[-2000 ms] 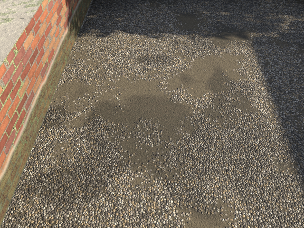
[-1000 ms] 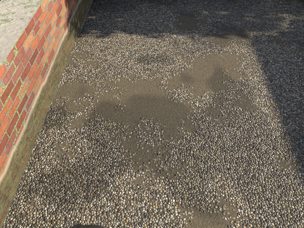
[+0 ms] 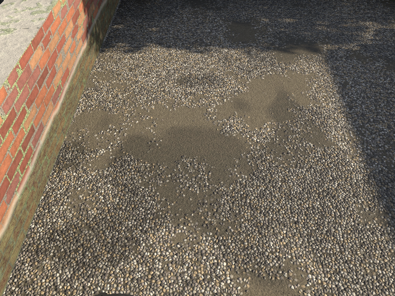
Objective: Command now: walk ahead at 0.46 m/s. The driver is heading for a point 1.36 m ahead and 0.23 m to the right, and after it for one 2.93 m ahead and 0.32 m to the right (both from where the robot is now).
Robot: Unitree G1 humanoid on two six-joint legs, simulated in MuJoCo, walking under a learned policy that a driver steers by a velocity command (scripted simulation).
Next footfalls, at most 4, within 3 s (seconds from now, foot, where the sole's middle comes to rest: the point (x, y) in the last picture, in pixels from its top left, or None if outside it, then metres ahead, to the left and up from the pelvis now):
none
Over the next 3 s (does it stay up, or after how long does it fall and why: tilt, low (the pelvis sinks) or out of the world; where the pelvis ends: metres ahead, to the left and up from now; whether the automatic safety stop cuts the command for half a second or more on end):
stays up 0.00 0.00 0.00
